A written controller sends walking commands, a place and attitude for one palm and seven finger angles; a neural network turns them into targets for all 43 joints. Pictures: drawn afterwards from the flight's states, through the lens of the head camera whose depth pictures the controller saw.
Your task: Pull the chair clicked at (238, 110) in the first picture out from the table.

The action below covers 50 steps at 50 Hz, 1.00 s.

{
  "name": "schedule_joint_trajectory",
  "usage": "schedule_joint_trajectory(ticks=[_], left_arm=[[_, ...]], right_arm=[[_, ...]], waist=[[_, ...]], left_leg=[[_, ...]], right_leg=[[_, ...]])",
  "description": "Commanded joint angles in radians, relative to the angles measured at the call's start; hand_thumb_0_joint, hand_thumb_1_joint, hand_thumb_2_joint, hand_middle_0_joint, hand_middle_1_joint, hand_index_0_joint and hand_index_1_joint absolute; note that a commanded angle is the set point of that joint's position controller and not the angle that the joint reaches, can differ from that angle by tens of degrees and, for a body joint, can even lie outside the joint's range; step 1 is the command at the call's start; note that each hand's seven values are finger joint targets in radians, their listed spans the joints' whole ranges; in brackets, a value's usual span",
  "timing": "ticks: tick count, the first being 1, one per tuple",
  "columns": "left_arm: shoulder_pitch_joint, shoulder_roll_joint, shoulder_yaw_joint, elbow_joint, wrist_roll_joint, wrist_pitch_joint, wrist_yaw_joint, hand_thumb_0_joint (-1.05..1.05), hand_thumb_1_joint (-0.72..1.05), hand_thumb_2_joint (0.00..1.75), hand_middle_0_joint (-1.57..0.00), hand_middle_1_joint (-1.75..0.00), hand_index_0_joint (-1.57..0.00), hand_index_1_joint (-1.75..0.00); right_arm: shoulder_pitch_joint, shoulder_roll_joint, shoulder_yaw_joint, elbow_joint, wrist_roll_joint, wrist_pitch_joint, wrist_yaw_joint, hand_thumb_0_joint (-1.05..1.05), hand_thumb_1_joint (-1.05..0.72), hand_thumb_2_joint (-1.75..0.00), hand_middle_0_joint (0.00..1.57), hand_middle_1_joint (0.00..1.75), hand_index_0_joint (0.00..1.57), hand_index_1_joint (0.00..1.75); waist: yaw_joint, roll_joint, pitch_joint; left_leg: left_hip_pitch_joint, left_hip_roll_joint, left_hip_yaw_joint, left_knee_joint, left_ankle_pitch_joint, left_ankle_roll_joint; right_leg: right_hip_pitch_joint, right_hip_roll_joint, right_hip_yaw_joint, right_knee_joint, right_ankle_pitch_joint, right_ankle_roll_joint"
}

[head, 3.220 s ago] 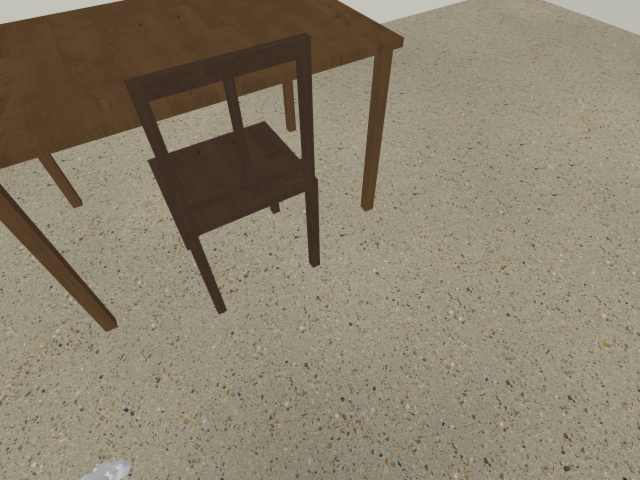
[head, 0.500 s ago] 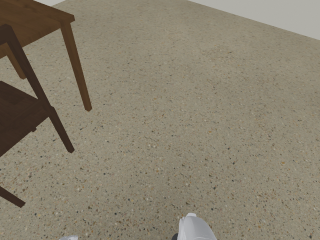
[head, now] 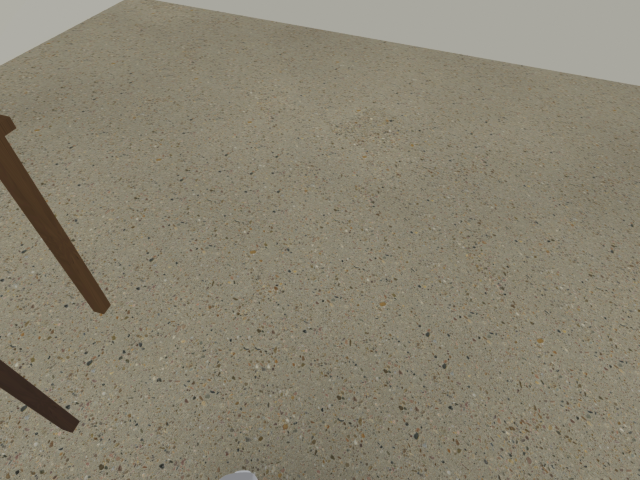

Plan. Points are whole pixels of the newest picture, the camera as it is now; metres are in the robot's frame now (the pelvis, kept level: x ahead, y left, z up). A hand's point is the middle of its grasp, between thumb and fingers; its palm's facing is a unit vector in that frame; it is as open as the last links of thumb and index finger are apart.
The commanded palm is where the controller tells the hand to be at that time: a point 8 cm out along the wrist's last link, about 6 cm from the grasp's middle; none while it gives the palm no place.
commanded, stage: walk to a spot facing it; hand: left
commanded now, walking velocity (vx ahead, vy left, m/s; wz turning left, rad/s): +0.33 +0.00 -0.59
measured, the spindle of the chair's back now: out of the picture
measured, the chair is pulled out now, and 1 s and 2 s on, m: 0.00 0.00 0.00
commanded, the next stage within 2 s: turn to face it in 0.36 s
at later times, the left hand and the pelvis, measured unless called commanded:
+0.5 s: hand (259, 355) +0.35 +0.12 -0.18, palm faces -0.32 -0.93 -0.18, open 7.4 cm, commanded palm none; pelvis +0.19 -0.03 -0.02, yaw -17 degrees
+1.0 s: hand (242, 347) +0.36 +0.15 -0.18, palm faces -0.05 -0.98 -0.17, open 7.4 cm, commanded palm none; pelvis +0.26 -0.02 +0.00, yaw -5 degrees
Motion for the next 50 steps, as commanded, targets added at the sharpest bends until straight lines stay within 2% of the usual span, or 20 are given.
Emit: schedule_joint_trajectory(ticks=[1,2,3,5,9,19,22,23,24,25,26,29,31,38,42,43,44,45,47,50], left_arm=[[0.0,0.052,0.022,-0.088,-0.018,-0.019,-0.003,0.0,0.9,0.9,-0.2,-0.3,-0.2,-0.3],[-0.029,0.022,0.014,-0.118,-0.015,-0.029,-0.008,0.0,0.9,0.9,-0.2,-0.3,-0.2,-0.3],[-0.065,0.069,0.025,-0.115,-0.003,-0.024,-0.003,0.0,0.9,0.9,-0.2,-0.3,-0.2,-0.3],[-0.064,0.061,0.035,-0.093,0.002,-0.017,-0.022,0.0,0.9,0.9,-0.2,-0.3,-0.2,-0.3],[0.005,0.01,0.029,-0.062,0.005,0.017,-0.031,0.0,0.9,0.9,-0.2,-0.3,-0.2,-0.3],[-0.147,-0.013,0.017,-0.104,0.001,0.029,-0.032,0.0,0.9,0.9,-0.2,-0.3,-0.2,-0.3],[-0.002,0.035,0.027,-0.07,0.006,0.01,-0.027,0.0,0.9,0.9,-0.2,-0.3,-0.2,-0.3],[0.11,0.1,0.042,-0.036,0.008,-0.007,-0.018,0.0,0.9,0.9,-0.2,-0.3,-0.2,-0.3],[0.2,0.208,0.06,-0.017,0.007,-0.022,0.003,0.0,0.9,0.9,-0.2,-0.3,-0.2,-0.3],[0.232,0.246,0.063,-0.002,-0.021,-0.016,0.015,0.0,0.9,0.9,-0.2,-0.3,-0.2,-0.3],[0.168,0.228,0.054,-0.022,-0.019,-0.014,0.027,0.0,0.9,0.9,-0.2,-0.3,-0.2,-0.3],[-0.077,0.088,0.011,-0.065,-0.013,-0.011,0.052,0.0,0.9,0.9,-0.2,-0.3,-0.2,-0.3],[-0.133,0.062,-0.006,-0.066,-0.006,-0.012,0.05,0.0,0.9,0.9,-0.2,-0.3,-0.2,-0.3],[-0.104,0.092,0.013,-0.06,-0.005,0.017,0.053,0.0,0.9,0.9,-0.2,-0.3,-0.2,-0.3],[-0.102,0.094,0.026,-0.074,-0.013,0.029,0.051,0.0,0.9,0.9,-0.2,-0.3,-0.2,-0.3],[-0.091,0.07,0.026,-0.086,-0.018,0.038,0.046,0.0,0.9,0.9,-0.2,-0.3,-0.2,-0.3],[-0.083,0.018,0.022,-0.114,-0.023,0.044,0.041,0.0,0.9,0.9,-0.2,-0.3,-0.2,-0.3],[-0.148,0.014,0.017,-0.151,-0.015,0.046,0.042,0.0,0.9,0.9,-0.2,-0.3,-0.2,-0.3],[-0.162,0.019,0.03,-0.14,-0.008,0.04,0.037,0.0,0.9,0.9,-0.2,-0.3,-0.2,-0.3],[-0.105,0.034,0.031,-0.096,-0.014,0.038,0.03,0.0,0.9,0.9,-0.2,-0.3,-0.2,-0.3]], right_arm=[[0.256,-0.226,-0.06,0.016,-0.012,-0.037,-0.029,0.0,-0.9,-0.9,0.2,0.3,0.2,0.3],[0.347,-0.291,-0.068,0.025,-0.017,-0.033,-0.029,0.0,-0.9,-0.9,0.2,0.3,0.2,0.3],[0.296,-0.239,-0.053,0.025,-0.011,-0.031,-0.033,0.0,-0.9,-0.9,0.2,0.3,0.2,0.3],[0.167,-0.161,-0.031,-0.003,-0.004,-0.042,-0.034,0.0,-0.9,-0.9,0.2,0.3,0.2,0.3],[0.142,-0.117,-0.02,0.019,0.008,-0.06,-0.042,0.0,-0.9,-0.9,0.2,0.3,0.2,0.3],[0.178,-0.159,-0.047,0.058,0.002,-0.015,-0.042,0.0,-0.9,-0.9,0.2,0.3,0.2,0.3],[0.136,-0.196,-0.061,0.04,0.01,-0.006,-0.04,0.0,-0.9,-0.9,0.2,0.3,0.2,0.3],[0.143,-0.183,-0.053,0.032,0.019,-0.004,-0.031,0.0,-0.9,-0.9,0.2,0.3,0.2,0.3],[0.175,-0.091,-0.031,0.011,0.034,-0.002,-0.025,0.0,-0.9,-0.9,0.2,0.3,0.2,0.3],[0.147,-0.079,-0.026,0.001,0.034,0.004,-0.043,0.0,-0.9,-0.9,0.2,0.3,0.2,0.3],[0.153,-0.068,-0.018,0.003,0.032,0.012,-0.049,0.0,-0.9,-0.9,0.2,0.3,0.2,0.3],[0.192,-0.064,-0.011,0.077,0.013,0.04,-0.046,0.0,-0.9,-0.9,0.2,0.3,0.2,0.3],[0.232,-0.032,-0.001,0.107,0.012,0.063,-0.043,0.0,-0.9,-0.9,0.2,0.3,0.2,0.3],[0.109,-0.029,-0.011,0.049,0.016,0.072,-0.02,0.0,-0.9,-0.9,0.2,0.3,0.2,0.3],[0.144,-0.049,-0.022,0.039,0.008,0.067,-0.011,0.0,-0.9,-0.9,0.2,0.3,0.2,0.3],[0.167,-0.095,-0.032,0.033,0.004,0.063,-0.009,0.0,-0.9,-0.9,0.2,0.3,0.2,0.3],[0.188,-0.182,-0.05,0.014,-0.002,0.058,-0.011,0.0,-0.9,-0.9,0.2,0.3,0.2,0.3],[0.213,-0.217,-0.06,0.016,-0.01,0.056,-0.022,0.0,-0.9,-0.9,0.2,0.3,0.2,0.3],[0.166,-0.199,-0.058,0.015,-0.003,0.044,-0.037,0.0,-0.9,-0.9,0.2,0.3,0.2,0.3],[0.078,-0.181,-0.049,-0.013,0.005,0.028,-0.04,0.0,-0.9,-0.9,0.2,0.3,0.2,0.3]], waist=[[-0.107,0.219,-0.041],[-0.129,0.335,-0.057],[-0.117,0.256,-0.014],[-0.054,0.095,0.069],[-0.004,0.137,0.032],[-0.044,0.217,0.053],[0.047,0.192,-0.046],[0.103,0.098,-0.134],[0.12,-0.165,-0.26],[0.119,-0.142,-0.301],[0.088,-0.174,-0.322],[-0.025,-0.02,-0.127],[-0.06,-0.045,-0.074],[-0.006,-0.102,-0.002],[-0.028,-0.053,-0.006],[-0.039,0.087,-0.002],[-0.047,0.347,0.016],[-0.085,0.355,0.015],[-0.054,0.212,-0.041],[-0.022,0.109,-0.088]], left_leg=[[0.554,0.185,-0.274,-0.34,-0.19,0.076],[0.587,0.408,-0.529,-0.483,-0.265,0.175],[0.482,0.418,-0.547,-0.527,-0.345,0.186],[0.367,0.345,-0.337,-0.533,-0.215,0.153],[0.382,0.24,0.004,-0.479,0.22,0.113],[0.458,0.233,0.235,-0.296,0.649,0.117],[0.433,0.219,0.259,-0.002,0.776,0.08],[0.273,0.191,0.249,0.212,0.619,0.041],[-0.046,0.033,0.207,0.511,-0.217,-0.008],[-0.09,-0.018,0.045,0.68,-0.401,-0.004],[-0.08,-0.01,-0.072,0.714,-0.347,0.001],[-0.001,0.035,-0.091,0.595,-0.17,0.008],[0.091,0.025,-0.066,0.438,-0.163,0.006],[0.055,-0.009,0.018,0.176,-0.174,0.007],[0.19,-0.025,0.052,-0.088,-0.005,0.017],[0.223,0.034,-0.064,-0.214,0.07,0.05],[0.244,0.231,-0.36,-0.361,0.225,0.147],[0.244,0.325,-0.525,-0.442,0.29,0.248],[0.293,0.253,-0.441,-0.39,0.328,0.236],[0.342,0.161,-0.266,-0.353,0.47,0.198]], right_leg=[[-0.402,-0.059,0.092,0.238,-0.08,-0.03],[-0.531,-0.018,-0.023,0.53,-0.258,0.008],[-0.552,-0.083,0.044,0.688,-0.199,0.01],[-0.556,-0.161,0.034,0.752,-0.04,0.023],[-0.495,-0.19,-0.018,0.689,0.087,0.061],[-0.343,-0.117,-0.166,0.21,0.115,0.05],[-0.071,-0.051,-0.204,0.076,0.148,0.01],[0.199,-0.097,-0.148,0.007,0.344,-0.013],[0.467,-0.404,0.252,0.026,0.83,-0.122],[0.431,-0.521,0.325,-0.02,1.122,-0.214],[0.346,-0.514,0.329,-0.075,0.951,-0.214],[0.028,-0.414,0.112,-0.168,0.574,-0.148],[-0.12,-0.387,0.008,-0.203,0.457,-0.12],[-0.055,-0.427,-0.052,-0.214,0.236,-0.113],[-0.101,-0.402,-0.14,-0.066,0.143,-0.032],[-0.166,-0.339,-0.178,0.051,0.028,0.017],[-0.303,-0.214,-0.222,0.256,-0.182,0.093],[-0.381,-0.155,-0.142,0.495,-0.318,0.104],[-0.436,-0.171,-0.021,0.667,-0.182,0.098],[-0.388,-0.181,-0.013,0.635,-0.067,0.122]])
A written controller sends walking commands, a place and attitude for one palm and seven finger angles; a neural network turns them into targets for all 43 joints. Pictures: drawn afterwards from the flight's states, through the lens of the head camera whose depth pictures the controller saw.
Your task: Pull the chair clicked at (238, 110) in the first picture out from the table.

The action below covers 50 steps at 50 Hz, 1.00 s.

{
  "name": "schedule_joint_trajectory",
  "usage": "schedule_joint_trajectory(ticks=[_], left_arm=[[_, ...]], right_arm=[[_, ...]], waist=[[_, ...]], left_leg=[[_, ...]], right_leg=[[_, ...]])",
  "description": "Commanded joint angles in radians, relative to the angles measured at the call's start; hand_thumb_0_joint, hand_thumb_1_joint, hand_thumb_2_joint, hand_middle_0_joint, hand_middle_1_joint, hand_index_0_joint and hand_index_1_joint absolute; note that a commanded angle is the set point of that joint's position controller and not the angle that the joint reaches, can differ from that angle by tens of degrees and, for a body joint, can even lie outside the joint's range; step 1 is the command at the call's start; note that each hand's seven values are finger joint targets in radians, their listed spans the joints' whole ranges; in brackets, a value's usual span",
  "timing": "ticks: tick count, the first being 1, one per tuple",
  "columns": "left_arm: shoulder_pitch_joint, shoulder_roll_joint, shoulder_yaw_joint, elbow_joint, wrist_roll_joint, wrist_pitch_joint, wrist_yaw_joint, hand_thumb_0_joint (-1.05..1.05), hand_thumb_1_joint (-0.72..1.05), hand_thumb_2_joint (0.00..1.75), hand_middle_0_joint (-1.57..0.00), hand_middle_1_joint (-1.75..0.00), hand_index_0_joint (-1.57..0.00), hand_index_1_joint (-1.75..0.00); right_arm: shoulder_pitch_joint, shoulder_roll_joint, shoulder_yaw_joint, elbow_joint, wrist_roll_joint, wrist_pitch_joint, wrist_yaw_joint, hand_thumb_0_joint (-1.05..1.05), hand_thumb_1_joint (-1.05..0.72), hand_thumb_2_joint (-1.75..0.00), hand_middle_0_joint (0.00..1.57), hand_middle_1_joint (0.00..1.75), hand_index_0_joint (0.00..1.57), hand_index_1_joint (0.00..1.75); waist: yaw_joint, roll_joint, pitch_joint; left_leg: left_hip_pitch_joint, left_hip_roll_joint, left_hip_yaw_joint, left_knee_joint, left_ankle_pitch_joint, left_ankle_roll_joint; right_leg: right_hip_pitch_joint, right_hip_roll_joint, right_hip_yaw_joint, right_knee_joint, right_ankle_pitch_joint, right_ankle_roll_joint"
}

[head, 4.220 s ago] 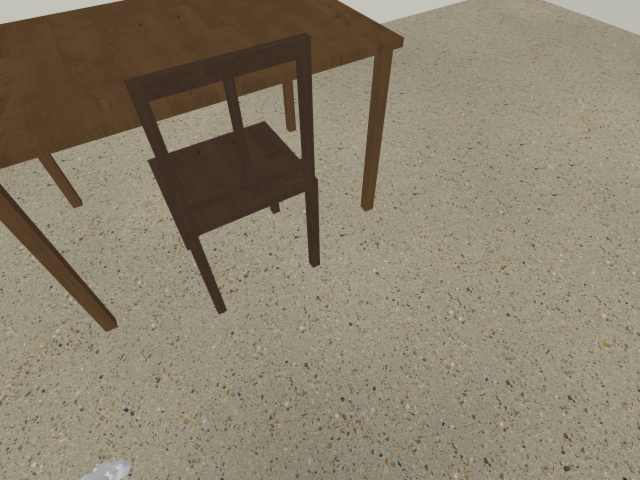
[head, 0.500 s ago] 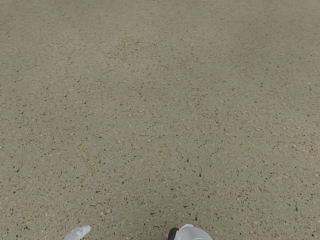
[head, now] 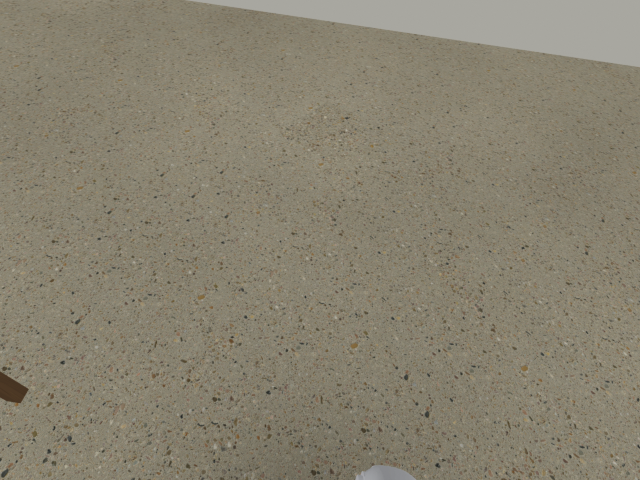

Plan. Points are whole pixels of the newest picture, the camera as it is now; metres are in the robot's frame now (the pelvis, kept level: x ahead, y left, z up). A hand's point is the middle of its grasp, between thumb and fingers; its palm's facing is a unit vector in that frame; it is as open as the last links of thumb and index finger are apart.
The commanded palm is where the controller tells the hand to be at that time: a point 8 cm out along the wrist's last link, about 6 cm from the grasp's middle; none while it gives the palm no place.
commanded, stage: turn to face it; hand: left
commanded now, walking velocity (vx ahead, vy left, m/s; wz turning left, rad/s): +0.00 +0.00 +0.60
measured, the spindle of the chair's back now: out of the picture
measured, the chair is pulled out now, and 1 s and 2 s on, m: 0.00 0.00 0.00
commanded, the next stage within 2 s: none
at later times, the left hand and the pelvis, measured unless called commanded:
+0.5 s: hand out of the picture +0.02 +0.15 -0.14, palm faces +0.31 -0.91 -0.28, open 7.4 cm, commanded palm none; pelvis +0.00 -0.07 +0.01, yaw +18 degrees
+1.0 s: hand out of the picture -0.08 +0.18 -0.15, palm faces +0.59 -0.75 -0.29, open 7.4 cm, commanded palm none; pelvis -0.02 -0.05 +0.01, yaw +35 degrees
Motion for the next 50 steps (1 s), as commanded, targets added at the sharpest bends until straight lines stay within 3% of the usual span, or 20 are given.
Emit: schedule_joint_trajectory(ticks=[1,9,14,15,16,17,18,19,21,22,30,33,34,35,36,37,39,40,42,50], left_arm=[[0.003,0.066,0.017,-0.074,-0.01,-0.032,-0.002,0.0,0.9,0.9,-0.2,-0.3,-0.2,-0.3],[-0.029,0.08,0.012,-0.101,-0.016,-0.025,0.001,0.0,0.9,0.9,-0.2,-0.3,-0.2,-0.3],[0.096,0.111,0.012,-0.091,-0.023,-0.039,0.007,0.0,0.9,0.9,-0.2,-0.3,-0.2,-0.3],[0.14,0.139,0.018,-0.084,-0.02,-0.047,0.011,0.0,0.9,0.9,-0.2,-0.3,-0.2,-0.3],[0.163,0.228,0.035,-0.089,-0.002,-0.057,0.02,0.0,0.9,0.9,-0.2,-0.3,-0.2,-0.3],[0.136,0.299,0.039,-0.114,0.004,-0.054,0.019,0.0,0.9,0.9,-0.2,-0.3,-0.2,-0.3],[0.109,0.263,0.036,-0.125,-0.001,-0.058,0.024,0.0,0.9,0.9,-0.2,-0.3,-0.2,-0.3],[0.066,0.239,0.034,-0.133,0.0,-0.058,0.027,0.0,0.9,0.9,-0.2,-0.3,-0.2,-0.3],[0.001,0.187,0.01,-0.147,0.003,-0.064,0.02,0.0,0.9,0.9,-0.2,-0.3,-0.2,-0.3],[0.012,0.185,0.007,-0.147,0.005,-0.066,0.018,0.0,0.9,0.9,-0.2,-0.3,-0.2,-0.3],[0.113,0.255,0.025,-0.12,0.01,-0.052,0.012,0.0,0.9,0.9,-0.2,-0.3,-0.2,-0.3],[0.104,0.26,0.033,-0.114,0.003,-0.045,0.008,0.0,0.9,0.9,-0.2,-0.3,-0.2,-0.3],[0.091,0.251,0.033,-0.114,-0.004,-0.042,0.005,0.0,0.9,0.9,-0.2,-0.3,-0.2,-0.3],[0.108,0.206,0.031,-0.139,-0.011,-0.038,-0.001,0.0,0.9,0.9,-0.2,-0.3,-0.2,-0.3],[0.06,0.142,0.007,-0.188,-0.012,-0.036,-0.006,0.0,0.9,0.9,-0.2,-0.3,-0.2,-0.3],[0.006,0.164,0.009,-0.192,-0.003,-0.022,0.004,0.0,0.9,0.9,-0.2,-0.3,-0.2,-0.3],[-0.026,0.158,0.017,-0.171,-0.009,-0.025,-0.002,0.0,0.9,0.9,-0.2,-0.3,-0.2,-0.3],[0.0,0.157,0.022,-0.152,-0.007,-0.025,-0.008,0.0,0.9,0.9,-0.2,-0.3,-0.2,-0.3],[0.04,0.157,0.022,-0.129,-0.006,-0.02,-0.011,0.0,0.9,0.9,-0.2,-0.3,-0.2,-0.3],[-0.002,0.133,0.011,-0.163,-0.014,-0.025,-0.001,0.0,0.9,0.9,-0.2,-0.3,-0.2,-0.3]], right_arm=[[0.024,-0.2,-0.048,-0.055,0.009,-0.024,-0.02,0.0,-0.9,-0.9,0.2,0.3,0.2,0.3],[0.003,-0.257,-0.074,-0.057,0.007,0.002,-0.007,0.0,-0.9,-0.9,0.2,0.3,0.2,0.3],[-0.101,-0.278,-0.087,-0.099,0.012,0.019,0.004,0.0,-0.9,-0.9,0.2,0.3,0.2,0.3],[-0.119,-0.257,-0.085,-0.113,0.018,0.02,0.008,0.0,-0.9,-0.9,0.2,0.3,0.2,0.3],[-0.109,-0.188,-0.076,-0.135,0.027,0.022,0.015,0.0,-0.9,-0.9,0.2,0.3,0.2,0.3],[-0.133,-0.165,-0.07,-0.17,0.017,0.021,0.017,0.0,-0.9,-0.9,0.2,0.3,0.2,0.3],[-0.155,-0.207,-0.078,-0.168,0.006,0.031,0.018,0.0,-0.9,-0.9,0.2,0.3,0.2,0.3],[-0.158,-0.197,-0.08,-0.165,0.01,0.036,0.02,0.0,-0.9,-0.9,0.2,0.3,0.2,0.3],[-0.136,-0.187,-0.074,-0.134,0.009,0.041,0.033,0.0,-0.9,-0.9,0.2,0.3,0.2,0.3],[-0.132,-0.179,-0.069,-0.132,0.011,0.043,0.037,0.0,-0.9,-0.9,0.2,0.3,0.2,0.3],[-0.249,-0.164,-0.044,-0.179,0.021,0.036,0.044,0.0,-0.9,-0.9,0.2,0.3,0.2,0.3],[-0.184,-0.182,-0.045,-0.169,0.019,0.024,0.039,0.0,-0.9,-0.9,0.2,0.3,0.2,0.3],[-0.126,-0.215,-0.053,-0.156,0.017,0.017,0.039,0.0,-0.9,-0.9,0.2,0.3,0.2,0.3],[-0.052,-0.318,-0.079,-0.147,0.009,0.005,0.033,0.0,-0.9,-0.9,0.2,0.3,0.2,0.3],[0.018,-0.412,-0.102,-0.133,0.015,0.007,0.027,0.0,-0.9,-0.9,0.2,0.3,0.2,0.3],[0.056,-0.389,-0.099,-0.103,0.018,0.01,0.019,0.0,-0.9,-0.9,0.2,0.3,0.2,0.3],[-0.054,-0.329,-0.083,-0.13,0.011,0.007,0.003,0.0,-0.9,-0.9,0.2,0.3,0.2,0.3],[-0.113,-0.3,-0.071,-0.144,0.009,0.006,0.003,0.0,-0.9,-0.9,0.2,0.3,0.2,0.3],[-0.143,-0.286,-0.062,-0.152,0.011,0.001,0.004,0.0,-0.9,-0.9,0.2,0.3,0.2,0.3],[-0.09,-0.295,-0.08,-0.128,0.006,0.015,0.007,0.0,-0.9,-0.9,0.2,0.3,0.2,0.3]], waist=[[0.013,0.158,-0.131],[-0.015,0.189,-0.105],[0.044,0.211,-0.131],[0.067,0.15,-0.14],[0.078,-0.092,-0.133],[0.081,-0.272,-0.084],[0.075,-0.215,-0.067],[0.046,-0.185,-0.045],[0.008,-0.115,0.01],[0.013,-0.127,-0.003],[0.087,-0.182,-0.05],[0.056,-0.166,-0.096],[0.022,-0.092,-0.13],[-0.017,0.147,-0.195],[-0.053,0.384,-0.185],[-0.072,0.285,-0.206],[-0.032,0.249,-0.118],[0.001,0.208,-0.089],[0.023,0.201,-0.078],[0.0,0.195,-0.105]], left_leg=[[0.236,0.239,-0.292,-0.283,0.506,0.1],[0.221,0.214,-0.376,-0.277,0.381,0.115],[0.077,0.146,-0.412,-0.194,0.336,0.067],[-0.014,0.102,-0.386,-0.134,0.234,0.023],[-0.211,-0.02,-0.257,0.064,-0.006,-0.056],[-0.298,-0.09,-0.146,0.294,-0.286,-0.099],[-0.282,-0.042,-0.204,0.444,-0.269,-0.085],[-0.285,-0.027,-0.195,0.526,-0.241,-0.087],[-0.264,-0.002,-0.147,0.586,-0.133,-0.112],[-0.246,-0.006,-0.122,0.555,-0.126,-0.121],[-0.099,-0.014,-0.014,0.179,-0.156,-0.116],[0.037,-0.025,0.016,-0.037,-0.032,-0.099],[0.164,-0.011,-0.01,-0.182,0.091,-0.087],[0.379,0.169,-0.246,-0.241,0.343,-0.006],[0.438,0.391,-0.507,-0.245,0.742,0.136],[0.385,0.383,-0.474,-0.235,0.617,0.167],[0.246,0.285,-0.418,-0.262,0.408,0.135],[0.188,0.235,-0.367,-0.279,0.353,0.106],[0.147,0.186,-0.329,-0.302,0.318,0.084],[0.164,0.172,-0.459,-0.281,0.263,0.115]], right_leg=[[-0.105,-0.039,0.092,0.064,0.064,0.038],[-0.006,0.006,0.079,-0.209,0.0,0.046],[0.256,0.048,0.058,-0.533,0.139,0.026],[0.376,0.007,0.078,-0.686,0.213,0.014],[0.498,-0.225,0.304,-0.823,0.158,-0.058],[0.401,-0.435,0.47,-0.846,0.219,-0.164],[0.312,-0.422,0.428,-0.832,0.241,-0.19],[0.282,-0.387,0.392,-0.805,0.302,-0.19],[0.263,-0.283,0.183,-0.731,0.464,-0.162],[0.282,-0.267,0.134,-0.714,0.52,-0.153],[0.383,-0.306,0.049,-0.65,0.629,-0.159],[0.378,-0.297,-0.011,-0.545,0.647,-0.109],[0.32,-0.279,-0.051,-0.427,0.598,-0.067],[0.1,-0.189,-0.092,-0.201,0.343,0.004],[-0.133,-0.076,-0.06,-0.006,-0.231,0.062],[-0.132,-0.083,0.053,0.081,-0.206,0.044],[-0.143,-0.083,0.096,0.117,-0.062,0.046],[-0.104,-0.077,0.097,0.105,0.005,0.045],[-0.059,-0.06,0.092,0.061,0.063,0.05],[0.044,0.012,0.095,-0.239,0.013,0.04]])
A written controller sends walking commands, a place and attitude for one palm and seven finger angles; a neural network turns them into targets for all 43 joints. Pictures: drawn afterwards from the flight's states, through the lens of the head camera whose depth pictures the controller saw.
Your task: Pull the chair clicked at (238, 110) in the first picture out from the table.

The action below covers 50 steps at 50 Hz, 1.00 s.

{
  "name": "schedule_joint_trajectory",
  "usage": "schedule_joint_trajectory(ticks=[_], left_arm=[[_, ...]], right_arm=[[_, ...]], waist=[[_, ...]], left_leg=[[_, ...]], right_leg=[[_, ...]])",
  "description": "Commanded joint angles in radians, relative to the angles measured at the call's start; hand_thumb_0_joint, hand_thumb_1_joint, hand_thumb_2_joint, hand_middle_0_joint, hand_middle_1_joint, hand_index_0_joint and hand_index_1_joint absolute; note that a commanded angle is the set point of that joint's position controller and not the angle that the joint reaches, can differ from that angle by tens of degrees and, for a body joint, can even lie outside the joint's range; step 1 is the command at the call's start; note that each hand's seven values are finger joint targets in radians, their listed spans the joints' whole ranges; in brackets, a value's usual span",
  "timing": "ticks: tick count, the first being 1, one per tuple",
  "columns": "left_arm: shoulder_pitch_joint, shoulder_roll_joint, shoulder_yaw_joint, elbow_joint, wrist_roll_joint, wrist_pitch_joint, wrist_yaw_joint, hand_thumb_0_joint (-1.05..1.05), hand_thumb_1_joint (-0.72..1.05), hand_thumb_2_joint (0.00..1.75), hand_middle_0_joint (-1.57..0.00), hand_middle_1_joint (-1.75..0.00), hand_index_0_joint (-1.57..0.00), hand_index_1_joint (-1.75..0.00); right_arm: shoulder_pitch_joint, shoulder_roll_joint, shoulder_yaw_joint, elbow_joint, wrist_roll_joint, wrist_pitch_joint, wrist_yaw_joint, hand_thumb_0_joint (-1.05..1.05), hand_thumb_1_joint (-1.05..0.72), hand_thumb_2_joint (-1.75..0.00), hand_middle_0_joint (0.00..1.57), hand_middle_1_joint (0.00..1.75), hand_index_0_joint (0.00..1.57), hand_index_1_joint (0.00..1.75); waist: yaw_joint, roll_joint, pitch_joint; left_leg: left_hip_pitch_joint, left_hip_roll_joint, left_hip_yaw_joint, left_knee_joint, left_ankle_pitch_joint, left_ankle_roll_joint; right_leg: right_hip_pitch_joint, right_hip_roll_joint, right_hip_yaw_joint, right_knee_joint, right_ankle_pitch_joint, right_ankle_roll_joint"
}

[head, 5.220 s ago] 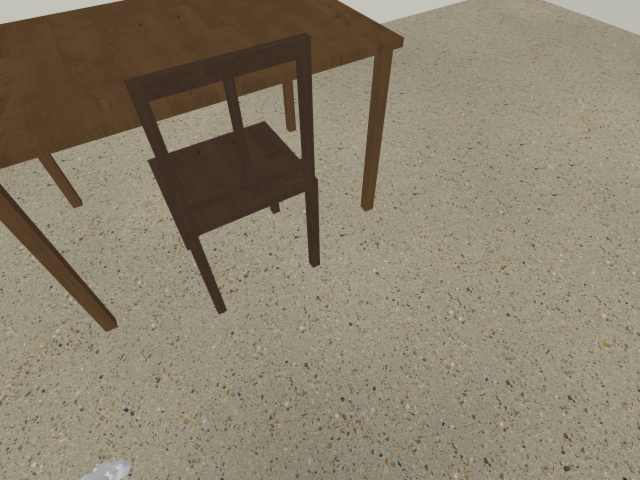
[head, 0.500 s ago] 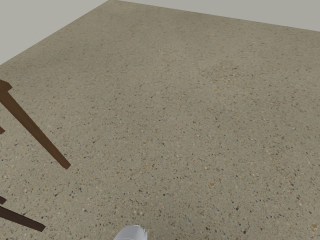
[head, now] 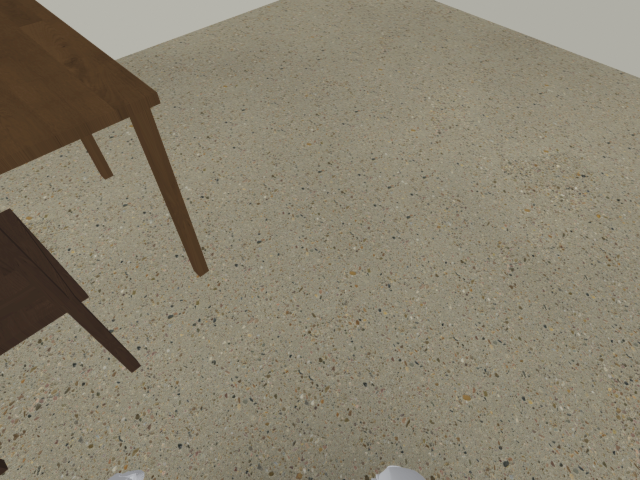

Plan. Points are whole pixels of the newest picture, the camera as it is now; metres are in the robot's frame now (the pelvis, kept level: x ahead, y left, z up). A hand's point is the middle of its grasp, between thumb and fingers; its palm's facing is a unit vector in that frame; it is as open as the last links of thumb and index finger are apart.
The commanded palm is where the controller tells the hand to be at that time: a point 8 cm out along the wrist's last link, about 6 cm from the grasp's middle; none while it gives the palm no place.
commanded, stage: turn to face it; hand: left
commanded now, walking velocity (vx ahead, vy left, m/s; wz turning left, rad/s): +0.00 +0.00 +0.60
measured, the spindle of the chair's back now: out of the picture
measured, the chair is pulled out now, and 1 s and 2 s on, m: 0.00 0.00 0.00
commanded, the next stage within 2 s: take the last steps up to it in 1.22 s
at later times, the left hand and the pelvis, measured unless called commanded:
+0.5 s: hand out of the picture -0.02 +0.19 -0.17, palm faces +0.34 -0.91 -0.25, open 7.4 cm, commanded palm none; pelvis -0.01 -0.02 +0.00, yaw +20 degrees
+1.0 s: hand out of the picture -0.03 +0.22 -0.15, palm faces +0.57 -0.77 -0.31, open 7.4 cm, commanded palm none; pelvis -0.01 -0.02 -0.01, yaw +35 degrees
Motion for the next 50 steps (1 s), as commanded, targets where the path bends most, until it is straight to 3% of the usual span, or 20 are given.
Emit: schedule_joint_trajectory(ticks=[1,4,5,6,7,8,11,20,23,25,26,27,28,29,33,42,47,48,49,50], left_arm=[[-0.01,0.053,0.006,-0.094,-0.011,-0.035,0.009,0.0,0.9,0.9,-0.2,-0.3,-0.2,-0.3],[0.08,0.073,0.01,-0.077,-0.015,-0.049,0.014,0.0,0.9,0.9,-0.2,-0.3,-0.2,-0.3],[0.123,0.112,0.021,-0.073,-0.009,-0.058,0.02,0.0,0.9,0.9,-0.2,-0.3,-0.2,-0.3],[0.133,0.211,0.04,-0.08,0.01,-0.066,0.029,0.0,0.9,0.9,-0.2,-0.3,-0.2,-0.3],[0.1,0.237,0.031,-0.102,0.005,-0.056,0.026,0.0,0.9,0.9,-0.2,-0.3,-0.2,-0.3],[0.057,0.195,0.033,-0.107,0.002,-0.062,0.03,0.0,0.9,0.9,-0.2,-0.3,-0.2,-0.3],[-0.043,0.109,0.002,-0.123,0.002,-0.068,0.024,0.0,0.9,0.9,-0.2,-0.3,-0.2,-0.3],[0.088,0.164,0.017,-0.064,0.014,-0.061,0.021,0.0,0.9,0.9,-0.2,-0.3,-0.2,-0.3],[0.09,0.184,0.028,-0.055,0.014,-0.055,0.018,0.0,0.9,0.9,-0.2,-0.3,-0.2,-0.3],[0.084,0.177,0.031,-0.048,0.004,-0.049,0.015,0.0,0.9,0.9,-0.2,-0.3,-0.2,-0.3],[0.084,0.156,0.029,-0.055,-0.004,-0.044,0.011,0.0,0.9,0.9,-0.2,-0.3,-0.2,-0.3],[0.074,0.089,0.016,-0.098,-0.011,-0.042,0.001,0.0,0.9,0.9,-0.2,-0.3,-0.2,-0.3],[0.004,0.074,0.001,-0.131,-0.001,-0.036,0.006,0.0,0.9,0.9,-0.2,-0.3,-0.2,-0.3],[-0.029,0.072,0.001,-0.125,0.001,-0.026,0.018,0.0,0.9,0.9,-0.2,-0.3,-0.2,-0.3],[0.001,0.083,0.013,-0.063,-0.002,-0.03,0.001,0.0,0.9,0.9,-0.2,-0.3,-0.2,-0.3],[-0.055,0.07,0.0,-0.095,-0.009,-0.03,0.01,0.0,0.9,0.9,-0.2,-0.3,-0.2,-0.3],[0.033,0.062,-0.005,-0.083,-0.015,-0.044,0.016,0.0,0.9,0.9,-0.2,-0.3,-0.2,-0.3],[0.074,0.075,-0.001,-0.073,-0.015,-0.052,0.019,0.0,0.9,0.9,-0.2,-0.3,-0.2,-0.3],[0.111,0.137,0.009,-0.07,-0.004,-0.065,0.025,0.0,0.9,0.9,-0.2,-0.3,-0.2,-0.3],[0.115,0.219,0.026,-0.075,0.012,-0.071,0.029,0.0,0.9,0.9,-0.2,-0.3,-0.2,-0.3]], right_arm=[[0.006,-0.232,-0.075,-0.063,-0.002,-0.012,-0.017,0.0,-0.9,-0.9,0.2,0.3,0.2,0.3],[-0.036,-0.221,-0.078,-0.077,0.006,-0.006,-0.014,0.0,-0.9,-0.9,0.2,0.3,0.2,0.3],[-0.036,-0.181,-0.074,-0.086,0.012,-0.006,-0.01,0.0,-0.9,-0.9,0.2,0.3,0.2,0.3],[-0.011,-0.102,-0.063,-0.107,0.019,-0.007,-0.007,0.0,-0.9,-0.9,0.2,0.3,0.2,0.3],[-0.025,-0.135,-0.07,-0.12,0.003,-0.004,-0.006,0.0,-0.9,-0.9,0.2,0.3,0.2,0.3],[-0.041,-0.145,-0.076,-0.108,-0.002,0.007,-0.004,0.0,-0.9,-0.9,0.2,0.3,0.2,0.3],[0.014,-0.125,-0.07,-0.053,-0.001,0.017,0.016,0.0,-0.9,-0.9,0.2,0.3,0.2,0.3],[-0.111,-0.1,-0.044,-0.081,0.011,0.015,0.02,0.0,-0.9,-0.9,0.2,0.3,0.2,0.3],[-0.083,-0.099,-0.037,-0.082,0.015,0.001,0.016,0.0,-0.9,-0.9,0.2,0.3,0.2,0.3],[-0.021,-0.125,-0.041,-0.071,0.011,-0.009,0.012,0.0,-0.9,-0.9,0.2,0.3,0.2,0.3],[0.044,-0.18,-0.055,-0.056,0.008,-0.019,0.012,0.0,-0.9,-0.9,0.2,0.3,0.2,0.3],[0.11,-0.301,-0.085,-0.055,0.0,-0.026,0.005,0.0,-0.9,-0.9,0.2,0.3,0.2,0.3],[0.176,-0.343,-0.093,-0.029,0.009,-0.017,0.001,0.0,-0.9,-0.9,0.2,0.3,0.2,0.3],[0.189,-0.322,-0.086,-0.021,0.01,-0.021,-0.011,0.0,-0.9,-0.9,0.2,0.3,0.2,0.3],[0.005,-0.219,-0.05,-0.066,0.005,-0.029,-0.025,0.0,-0.9,-0.9,0.2,0.3,0.2,0.3],[0.044,-0.227,-0.064,-0.051,0.001,-0.019,-0.022,0.0,-0.9,-0.9,0.2,0.3,0.2,0.3],[-0.007,-0.216,-0.066,-0.064,0.002,-0.008,-0.02,0.0,-0.9,-0.9,0.2,0.3,0.2,0.3],[-0.019,-0.2,-0.063,-0.067,0.008,-0.007,-0.018,0.0,-0.9,-0.9,0.2,0.3,0.2,0.3],[-0.01,-0.152,-0.058,-0.072,0.018,-0.008,-0.012,0.0,-0.9,-0.9,0.2,0.3,0.2,0.3],[0.003,-0.09,-0.047,-0.099,0.019,-0.011,-0.01,0.0,-0.9,-0.9,0.2,0.3,0.2,0.3]], waist=[[-0.021,0.172,-0.131],[0.029,0.153,-0.137],[0.053,0.038,-0.149],[0.055,-0.264,-0.147],[0.052,-0.243,-0.118],[0.034,-0.264,-0.088],[-0.028,-0.137,-0.023],[0.051,-0.185,-0.063],[0.048,-0.209,-0.112],[0.013,-0.166,-0.148],[-0.027,-0.042,-0.193],[-0.063,0.278,-0.221],[-0.093,0.281,-0.212],[-0.094,0.293,-0.23],[-0.012,0.188,-0.101],[-0.034,0.147,-0.127],[0.012,0.157,-0.132],[0.036,0.124,-0.134],[0.052,-0.028,-0.145],[0.049,-0.291,-0.128]], left_leg=[[0.087,0.235,-0.315,-0.141,0.191,0.144],[-0.044,0.179,-0.311,-0.051,0.187,0.095],[-0.16,0.115,-0.27,0.043,0.051,0.044],[-0.341,-0.037,-0.06,0.287,-0.253,-0.048],[-0.328,-0.021,-0.04,0.496,-0.377,-0.057],[-0.318,0.008,-0.068,0.608,-0.348,-0.052],[-0.3,0.047,0.0,0.737,-0.174,-0.08],[-0.189,0.064,0.115,0.391,-0.241,-0.097],[-0.1,0.046,0.157,0.222,-0.224,-0.079],[0.04,0.043,0.164,0.017,-0.072,-0.064],[0.219,0.095,0.09,-0.095,0.1,-0.038],[0.401,0.368,-0.271,-0.104,0.493,0.093],[0.366,0.468,-0.32,-0.103,0.649,0.191],[0.338,0.439,-0.329,-0.093,0.628,0.195],[0.166,0.257,-0.16,-0.135,0.472,0.115],[0.204,0.248,-0.283,-0.133,0.363,0.16],[0.042,0.201,-0.313,-0.061,0.332,0.124],[-0.035,0.167,-0.294,-0.016,0.252,0.089],[-0.15,0.088,-0.227,0.114,0.073,0.027],[-0.306,-0.064,-0.029,0.349,-0.32,-0.053]], right_leg=[[0.06,0.036,-0.006,-0.157,-0.019,-0.008],[0.278,0.057,-0.019,-0.421,0.127,-0.019],[0.409,-0.025,0.053,-0.577,0.146,-0.039],[0.49,-0.316,0.355,-0.703,0.096,-0.139],[0.336,-0.43,0.383,-0.711,0.103,-0.222],[0.253,-0.383,0.372,-0.716,0.101,-0.224],[0.226,-0.241,0.083,-0.634,0.284,-0.182],[0.343,-0.293,-0.04,-0.567,0.497,-0.211],[0.379,-0.299,-0.079,-0.487,0.606,-0.193],[0.338,-0.279,-0.141,-0.373,0.576,-0.133],[0.216,-0.246,-0.173,-0.218,0.476,-0.083],[-0.091,-0.1,-0.207,0.013,-0.041,0.004],[-0.159,-0.065,-0.111,0.15,-0.273,0.006],[-0.173,-0.068,-0.03,0.214,-0.238,0.002],[-0.112,-0.053,-0.01,0.235,0.008,0.011],[-0.049,0.005,0.007,-0.037,-0.027,0.013],[0.211,0.06,-0.018,-0.33,0.085,-0.014],[0.322,0.046,-0.015,-0.468,0.183,-0.018],[0.441,-0.081,0.112,-0.614,0.203,-0.048],[0.468,-0.355,0.385,-0.672,0.312,-0.171]])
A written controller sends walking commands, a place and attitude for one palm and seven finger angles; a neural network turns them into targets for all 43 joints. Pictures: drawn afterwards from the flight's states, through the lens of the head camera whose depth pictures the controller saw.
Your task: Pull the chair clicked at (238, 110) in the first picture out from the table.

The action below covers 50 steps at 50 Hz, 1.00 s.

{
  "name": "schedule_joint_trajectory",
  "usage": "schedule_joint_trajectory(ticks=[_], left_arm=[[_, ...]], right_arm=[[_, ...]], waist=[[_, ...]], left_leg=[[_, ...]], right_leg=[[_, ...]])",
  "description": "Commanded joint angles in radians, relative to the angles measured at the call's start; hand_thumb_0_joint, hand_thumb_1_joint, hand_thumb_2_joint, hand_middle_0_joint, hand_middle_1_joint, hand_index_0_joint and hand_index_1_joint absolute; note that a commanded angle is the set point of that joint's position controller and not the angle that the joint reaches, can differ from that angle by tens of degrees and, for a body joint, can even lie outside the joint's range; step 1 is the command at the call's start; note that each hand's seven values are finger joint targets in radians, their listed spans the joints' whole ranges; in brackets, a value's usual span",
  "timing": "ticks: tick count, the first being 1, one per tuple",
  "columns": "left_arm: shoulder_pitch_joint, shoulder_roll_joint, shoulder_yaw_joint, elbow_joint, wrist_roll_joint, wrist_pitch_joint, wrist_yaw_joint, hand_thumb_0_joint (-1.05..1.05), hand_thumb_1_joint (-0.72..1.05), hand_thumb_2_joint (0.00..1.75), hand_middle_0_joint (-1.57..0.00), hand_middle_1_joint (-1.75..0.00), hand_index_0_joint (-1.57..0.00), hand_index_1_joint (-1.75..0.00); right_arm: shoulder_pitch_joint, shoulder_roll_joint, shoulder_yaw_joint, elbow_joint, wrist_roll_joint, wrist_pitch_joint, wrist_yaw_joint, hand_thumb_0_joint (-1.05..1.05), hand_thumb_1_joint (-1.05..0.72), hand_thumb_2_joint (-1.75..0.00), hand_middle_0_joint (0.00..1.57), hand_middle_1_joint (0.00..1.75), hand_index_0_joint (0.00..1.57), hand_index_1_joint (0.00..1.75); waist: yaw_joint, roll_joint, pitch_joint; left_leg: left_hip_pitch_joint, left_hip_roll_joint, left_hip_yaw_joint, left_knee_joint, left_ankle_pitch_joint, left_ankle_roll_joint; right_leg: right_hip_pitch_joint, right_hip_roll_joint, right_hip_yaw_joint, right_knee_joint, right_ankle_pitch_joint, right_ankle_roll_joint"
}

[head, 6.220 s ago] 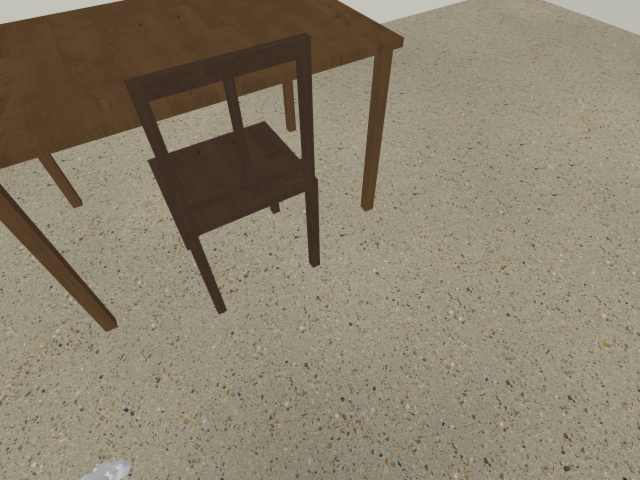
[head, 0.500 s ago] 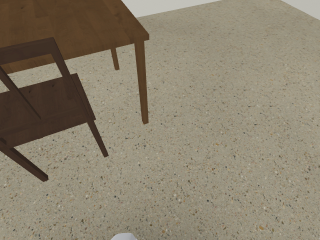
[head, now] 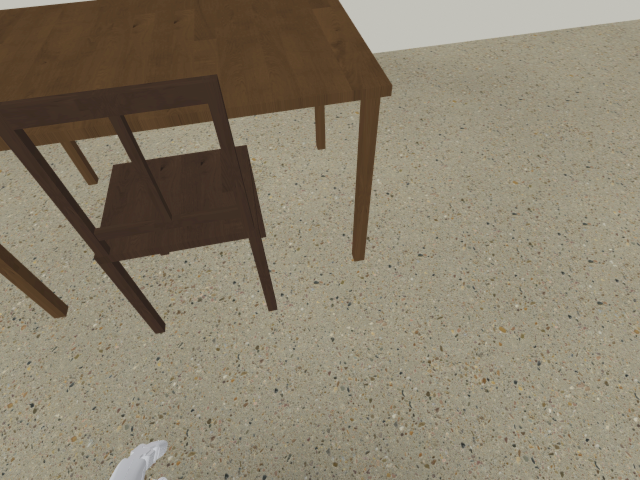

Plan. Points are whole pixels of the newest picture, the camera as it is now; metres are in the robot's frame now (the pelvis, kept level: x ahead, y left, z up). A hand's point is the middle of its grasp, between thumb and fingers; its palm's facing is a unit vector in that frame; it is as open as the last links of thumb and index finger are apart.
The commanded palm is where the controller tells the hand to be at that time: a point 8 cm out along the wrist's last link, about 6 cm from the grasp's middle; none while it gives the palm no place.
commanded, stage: turn to face it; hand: left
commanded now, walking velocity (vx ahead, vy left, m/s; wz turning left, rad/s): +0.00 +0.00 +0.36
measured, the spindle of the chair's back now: (144, 173) +0.71 +0.42 -0.08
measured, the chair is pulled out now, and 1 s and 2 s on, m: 0.00 0.00 0.00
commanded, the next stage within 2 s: take the last steps up to it in 0.22 s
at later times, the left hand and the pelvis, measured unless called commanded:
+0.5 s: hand out of the picture -0.06 +0.22 -0.17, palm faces +0.25 -0.94 -0.23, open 7.4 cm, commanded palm none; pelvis -0.01 +0.02 +0.00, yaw +11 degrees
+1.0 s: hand out of the picture +0.07 +0.18 -0.15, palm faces +0.31 -0.93 -0.21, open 7.3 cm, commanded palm none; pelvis +0.11 +0.01 +0.02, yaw +15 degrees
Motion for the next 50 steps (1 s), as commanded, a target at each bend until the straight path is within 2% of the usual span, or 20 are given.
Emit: schedule_joint_trajectory(ticks=[1,4,6,14,16,18,19,21,22,24,27,35,38,39,40,41,42,44,46,50], left_arm=[[0.144,0.256,0.059,-0.045,0.01,-0.035,0.022,0.0,0.9,0.9,-0.2,-0.3,-0.2,-0.3],[0.0,0.155,0.039,-0.066,0.009,-0.034,0.021,0.0,0.9,0.9,-0.2,-0.3,-0.2,-0.3],[0.012,0.134,0.032,-0.059,0.012,-0.043,0.02,0.0,0.9,0.9,-0.2,-0.3,-0.2,-0.3],[0.148,0.185,0.049,0.029,0.024,-0.038,0.016,0.0,0.9,0.9,-0.2,-0.3,-0.2,-0.3],[0.157,0.188,0.048,0.05,0.022,-0.034,0.015,0.0,0.9,0.9,-0.2,-0.3,-0.2,-0.3],[0.141,0.178,0.047,0.07,0.011,-0.032,0.013,0.0,0.9,0.9,-0.2,-0.3,-0.2,-0.3],[0.136,0.158,0.042,0.072,0.005,-0.027,0.007,0.0,0.9,0.9,-0.2,-0.3,-0.2,-0.3],[0.102,0.051,0.018,0.019,0.008,-0.02,-0.01,0.0,0.9,0.9,-0.2,-0.3,-0.2,-0.3],[0.03,0.07,0.015,0.016,0.02,-0.016,-0.008,0.0,0.9,0.9,-0.2,-0.3,-0.2,-0.3],[0.031,0.085,0.02,0.042,0.018,-0.025,-0.028,0.0,0.9,0.9,-0.2,-0.3,-0.2,-0.3],[0.108,0.05,0.008,0.098,0.018,-0.036,-0.04,0.0,0.9,0.9,-0.2,-0.3,-0.2,-0.3],[0.036,0.013,0.0,0.081,0.014,-0.051,-0.041,0.0,0.9,0.9,-0.2,-0.3,-0.2,-0.3],[0.186,0.016,0.012,0.137,0.016,-0.065,-0.039,0.0,0.9,0.9,-0.2,-0.3,-0.2,-0.3],[0.282,0.07,0.026,0.168,0.021,-0.076,-0.033,0.0,0.9,0.9,-0.2,-0.3,-0.2,-0.3],[0.399,0.156,0.044,0.202,0.026,-0.087,-0.023,0.0,0.9,0.9,-0.2,-0.3,-0.2,-0.3],[0.448,0.192,0.048,0.205,0.008,-0.086,-0.015,0.0,0.9,0.9,-0.2,-0.3,-0.2,-0.3],[0.382,0.166,0.047,0.197,0.005,-0.087,-0.012,0.0,0.9,0.9,-0.2,-0.3,-0.2,-0.3],[0.253,0.087,0.03,0.166,0.009,-0.092,-0.002,0.0,0.9,0.9,-0.2,-0.3,-0.2,-0.3],[0.221,0.027,0.015,0.164,0.011,-0.104,0.0,0.0,0.9,0.9,-0.2,-0.3,-0.2,-0.3],[0.261,0.017,0.008,0.197,0.011,-0.117,-0.004,0.0,0.9,0.9,-0.2,-0.3,-0.2,-0.3]], right_arm=[[-0.046,-0.127,-0.052,-0.114,0.003,-0.014,-0.009,0.0,-0.9,-0.9,0.2,0.3,0.2,0.3],[-0.021,-0.117,-0.053,-0.063,-0.001,0.004,0.007,0.0,-0.9,-0.9,0.2,0.3,0.2,0.3],[-0.002,-0.094,-0.043,-0.044,-0.002,0.005,0.011,0.0,-0.9,-0.9,0.2,0.3,0.2,0.3],[-0.101,-0.058,-0.016,-0.048,0.011,-0.007,0.003,0.0,-0.9,-0.9,0.2,0.3,0.2,0.3],[-0.073,-0.05,-0.007,-0.032,0.013,-0.017,-0.005,0.0,-0.9,-0.9,0.2,0.3,0.2,0.3],[0.003,-0.055,0.0,0.0,0.008,-0.03,-0.008,0.0,-0.9,-0.9,0.2,0.3,0.2,0.3],[0.039,-0.086,-0.003,0.011,0.005,-0.039,-0.007,0.0,-0.9,-0.9,0.2,0.3,0.2,0.3],[0.13,-0.244,-0.033,0.017,-0.013,-0.043,-0.013,0.0,-0.9,-0.9,0.2,0.3,0.2,0.3],[0.151,-0.229,-0.033,0.038,-0.012,-0.047,-0.022,0.0,-0.9,-0.9,0.2,0.3,0.2,0.3],[0.085,-0.164,-0.013,0.029,-0.005,-0.057,-0.032,0.0,-0.9,-0.9,0.2,0.3,0.2,0.3],[0.065,-0.122,0.001,0.036,-0.001,-0.084,-0.034,0.0,-0.9,-0.9,0.2,0.3,0.2,0.3],[0.157,-0.115,-0.006,0.107,-0.006,-0.095,-0.033,0.0,-0.9,-0.9,0.2,0.3,0.2,0.3],[0.126,-0.097,-0.002,0.119,-0.002,-0.092,-0.034,0.0,-0.9,-0.9,0.2,0.3,0.2,0.3],[0.125,-0.065,0.004,0.119,0.005,-0.097,-0.03,0.0,-0.9,-0.9,0.2,0.3,0.2,0.3],[0.129,-0.006,0.014,0.094,0.012,-0.104,-0.021,0.0,-0.9,-0.9,0.2,0.3,0.2,0.3],[0.103,-0.048,0.005,0.067,0.006,-0.098,-0.017,0.0,-0.9,-0.9,0.2,0.3,0.2,0.3],[0.052,-0.058,-0.006,0.068,0.001,-0.092,-0.011,0.0,-0.9,-0.9,0.2,0.3,0.2,0.3],[0.067,-0.037,-0.011,0.088,-0.004,-0.084,-0.002,0.0,-0.9,-0.9,0.2,0.3,0.2,0.3],[0.11,0.01,-0.005,0.114,-0.009,-0.074,0.003,0.0,-0.9,-0.9,0.2,0.3,0.2,0.3],[0.09,0.025,-0.006,0.106,-0.007,-0.065,0.01,0.0,-0.9,-0.9,0.2,0.3,0.2,0.3]], waist=[[0.072,-0.265,-0.112],[0.0,-0.166,-0.013],[0.002,-0.185,-0.026],[0.074,-0.221,-0.056],[0.065,-0.22,-0.092],[0.029,-0.202,-0.127],[0.012,-0.132,-0.128],[-0.038,0.294,-0.073],[-0.069,0.27,-0.032],[-0.022,0.21,0.041],[0.017,0.119,0.032],[-0.006,0.095,0.058],[0.068,0.031,0.019],[0.111,-0.095,-0.018],[0.147,-0.33,-0.047],[0.156,-0.323,-0.066],[0.136,-0.272,0.004],[0.065,-0.109,0.06],[0.029,-0.094,0.055],[0.021,-0.114,0.06]], left_leg=[[-0.263,0.027,0.01,0.473,-0.346,-0.02],[-0.243,0.081,0.039,0.662,-0.175,-0.029],[-0.223,0.084,0.077,0.634,-0.134,-0.045],[-0.104,0.086,0.165,0.259,-0.227,-0.05],[-0.033,0.066,0.186,0.124,-0.188,-0.041],[0.122,0.063,0.202,-0.072,-0.036,-0.029],[0.235,0.094,0.171,-0.177,0.0,-0.013],[0.339,0.444,-0.283,-0.333,-0.095,0.17],[0.267,0.451,-0.32,-0.383,-0.228,0.207],[0.183,0.383,-0.239,-0.4,-0.315,0.204],[0.17,0.3,-0.091,-0.388,-0.087,0.18],[0.175,0.316,-0.067,-0.355,-0.008,0.204],[0.03,0.256,-0.002,-0.193,-0.074,0.145],[-0.094,0.182,0.06,-0.014,-0.119,0.104],[-0.277,0.056,0.184,0.286,-0.247,0.052],[-0.325,0.073,0.135,0.482,-0.342,0.055],[-0.355,0.113,0.085,0.592,-0.25,0.059],[-0.344,0.169,0.081,0.622,-0.1,0.049],[-0.277,0.181,0.112,0.567,-0.004,0.024],[-0.281,0.185,0.158,0.46,0.075,-0.001]], right_leg=[[0.175,-0.463,0.377,-0.32,0.181,-0.22],[0.034,-0.309,0.183,-0.302,0.139,-0.196],[0.062,-0.269,0.09,-0.279,0.236,-0.183],[0.169,-0.308,0.043,-0.219,0.443,-0.217],[0.189,-0.295,0.032,-0.17,0.534,-0.203],[0.14,-0.269,-0.002,-0.136,0.361,-0.143],[0.04,-0.234,-0.04,-0.074,0.155,-0.102],[-0.326,-0.04,-0.157,0.283,-0.313,-0.018],[-0.362,-0.06,-0.075,0.411,-0.293,-0.03],[-0.381,-0.081,-0.024,0.502,-0.152,-0.045],[-0.299,-0.077,-0.047,0.446,-0.045,-0.035],[-0.174,-0.053,-0.085,0.125,-0.049,-0.034],[0.13,-0.014,-0.104,-0.068,0.062,-0.045],[0.309,-0.075,-0.002,-0.154,-0.011,-0.069],[0.43,-0.317,0.348,-0.305,-0.138,-0.16],[0.366,-0.426,0.548,-0.444,-0.321,-0.229],[0.245,-0.416,0.563,-0.494,-0.463,-0.241],[0.123,-0.372,0.381,-0.475,-0.347,-0.229],[0.07,-0.284,0.168,-0.457,-0.096,-0.191],[0.088,-0.243,0.05,-0.468,0.091,-0.199]])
